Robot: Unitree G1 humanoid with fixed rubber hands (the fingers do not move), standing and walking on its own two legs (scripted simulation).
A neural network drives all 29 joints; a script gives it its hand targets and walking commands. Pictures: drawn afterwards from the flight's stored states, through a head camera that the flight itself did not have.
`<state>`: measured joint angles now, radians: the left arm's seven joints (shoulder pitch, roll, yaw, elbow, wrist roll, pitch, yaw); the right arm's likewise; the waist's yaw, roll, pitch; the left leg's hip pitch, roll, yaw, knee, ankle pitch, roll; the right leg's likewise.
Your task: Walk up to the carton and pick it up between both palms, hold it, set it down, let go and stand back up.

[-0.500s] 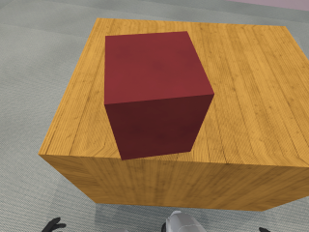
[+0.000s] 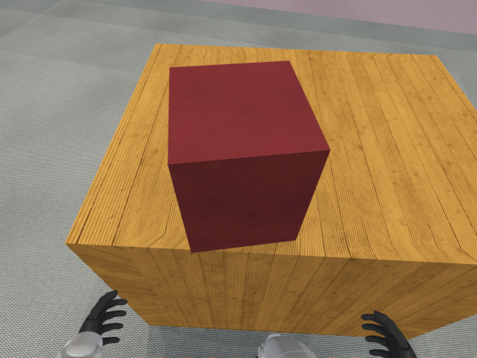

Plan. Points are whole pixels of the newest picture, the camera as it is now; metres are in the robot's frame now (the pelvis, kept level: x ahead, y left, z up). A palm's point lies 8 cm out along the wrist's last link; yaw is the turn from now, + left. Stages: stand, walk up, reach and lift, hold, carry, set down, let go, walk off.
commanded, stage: reach and lift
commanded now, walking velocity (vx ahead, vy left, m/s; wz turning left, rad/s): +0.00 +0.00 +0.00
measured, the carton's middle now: (238, 161) +0.42 +0.01 +0.08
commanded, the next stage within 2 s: none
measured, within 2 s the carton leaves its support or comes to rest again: neither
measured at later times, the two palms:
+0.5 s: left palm out of the picture +0.13 +0.22 -0.01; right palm (407, 337) +0.16 -0.25 -0.02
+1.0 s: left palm (86, 338) +0.14 +0.20 +0.06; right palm (410, 330) +0.16 -0.23 +0.02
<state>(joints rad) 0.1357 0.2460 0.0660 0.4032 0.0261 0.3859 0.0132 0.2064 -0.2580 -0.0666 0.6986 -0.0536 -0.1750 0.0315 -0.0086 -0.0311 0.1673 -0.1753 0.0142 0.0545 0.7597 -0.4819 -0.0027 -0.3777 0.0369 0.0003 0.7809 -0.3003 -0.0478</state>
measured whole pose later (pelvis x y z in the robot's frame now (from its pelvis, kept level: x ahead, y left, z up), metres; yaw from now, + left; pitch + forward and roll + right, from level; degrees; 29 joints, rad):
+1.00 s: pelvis -0.01 -0.05 +0.02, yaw +1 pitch -14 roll +4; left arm 0.29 0.18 0.06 0.04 -0.16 0.22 0.07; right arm 0.51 -0.11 0.00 -0.25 0.10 0.19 -0.05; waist 0.05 0.10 0.17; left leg 0.07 0.03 0.05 0.53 -0.35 0.00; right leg -0.16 0.04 -0.03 0.64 -0.24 -0.08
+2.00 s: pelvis +0.00 -0.06 +0.02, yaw +3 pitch -8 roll +4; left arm -0.20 0.24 0.05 -0.25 -0.26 0.74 0.13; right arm -0.18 -0.13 0.04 -0.10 0.28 0.51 -0.21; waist 0.05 -0.11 0.13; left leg -0.01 0.03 0.05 0.45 -0.29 -0.06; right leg -0.24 0.03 -0.06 0.59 -0.23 -0.10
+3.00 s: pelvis +0.01 -0.03 +0.03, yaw +4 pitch -3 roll +3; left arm -0.69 0.26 0.11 0.22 -0.20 0.78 0.16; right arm -0.70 -0.30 0.04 0.38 0.43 0.48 -0.21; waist -0.03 -0.06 0.12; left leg -0.09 0.02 0.05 0.44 -0.29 -0.06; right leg -0.30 0.02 -0.05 0.56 -0.21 -0.08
